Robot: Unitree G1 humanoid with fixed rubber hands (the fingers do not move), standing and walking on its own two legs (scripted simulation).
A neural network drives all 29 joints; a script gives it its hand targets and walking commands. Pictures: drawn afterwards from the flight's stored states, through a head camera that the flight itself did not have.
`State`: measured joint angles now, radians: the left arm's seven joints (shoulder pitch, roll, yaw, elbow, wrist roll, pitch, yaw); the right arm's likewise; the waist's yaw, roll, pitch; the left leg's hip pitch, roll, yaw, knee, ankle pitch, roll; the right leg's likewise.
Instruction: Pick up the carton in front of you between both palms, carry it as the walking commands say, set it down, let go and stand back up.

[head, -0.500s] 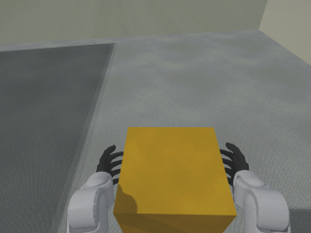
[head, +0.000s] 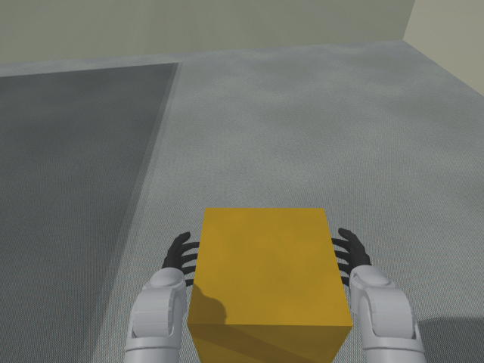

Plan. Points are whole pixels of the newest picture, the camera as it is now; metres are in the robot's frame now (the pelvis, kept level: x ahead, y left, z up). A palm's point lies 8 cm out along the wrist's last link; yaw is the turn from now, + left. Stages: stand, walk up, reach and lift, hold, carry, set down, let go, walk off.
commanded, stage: carry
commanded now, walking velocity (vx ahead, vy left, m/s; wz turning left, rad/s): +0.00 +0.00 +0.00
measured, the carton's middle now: (263, 295) +0.27 +0.00 -0.03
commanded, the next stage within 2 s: hold in 0.40 s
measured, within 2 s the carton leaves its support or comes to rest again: neither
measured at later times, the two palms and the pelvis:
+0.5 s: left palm (173, 276) +0.27 +0.15 +0.04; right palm (355, 275) +0.27 -0.15 +0.04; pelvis -0.01 +0.00 +0.01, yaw +0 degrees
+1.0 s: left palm (169, 285) +0.26 +0.16 +0.03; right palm (348, 274) +0.28 -0.14 +0.03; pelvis -0.05 -0.01 -0.01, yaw +5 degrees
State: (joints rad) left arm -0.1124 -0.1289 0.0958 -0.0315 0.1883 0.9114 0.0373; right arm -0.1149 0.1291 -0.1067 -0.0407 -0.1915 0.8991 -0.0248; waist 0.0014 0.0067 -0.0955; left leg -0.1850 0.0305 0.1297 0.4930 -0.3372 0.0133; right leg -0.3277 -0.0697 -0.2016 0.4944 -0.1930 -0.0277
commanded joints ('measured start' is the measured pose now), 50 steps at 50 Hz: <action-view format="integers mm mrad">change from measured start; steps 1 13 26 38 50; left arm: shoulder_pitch -456 -542 -431 -525 -996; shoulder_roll -760 -857 -801 -830 -778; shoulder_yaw -496 -494 -448 -421 -5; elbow -29 104 60 140 667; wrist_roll -216 -198 -180 -163 61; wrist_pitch -111 -275 -264 -278 -442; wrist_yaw -193 -225 -200 -213 -272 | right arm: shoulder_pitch -411 -499 -391 -455 -920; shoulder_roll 765 863 812 828 888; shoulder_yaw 498 490 499 461 79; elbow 4 144 35 100 601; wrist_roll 200 180 186 157 -17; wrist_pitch -94 -254 -222 -222 -337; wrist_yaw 177 214 184 197 213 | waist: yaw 0 -1 -1 -7 -3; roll -7 -6 19 30 -23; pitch -179 -241 -146 -41 50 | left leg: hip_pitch -47 -25 -18 -135 -326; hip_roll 122 121 -90 -61 -83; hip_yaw -101 -100 -256 -267 -218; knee -96 -68 -165 -225 -55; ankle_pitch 182 230 497 177 -184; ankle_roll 19 21 10 26 69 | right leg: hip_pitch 162 185 571 567 393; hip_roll -109 -111 138 150 131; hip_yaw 130 127 305 278 322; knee -54 -37 -83 -85 -24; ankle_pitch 171 220 519 191 -266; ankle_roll -2 -4 12 13 29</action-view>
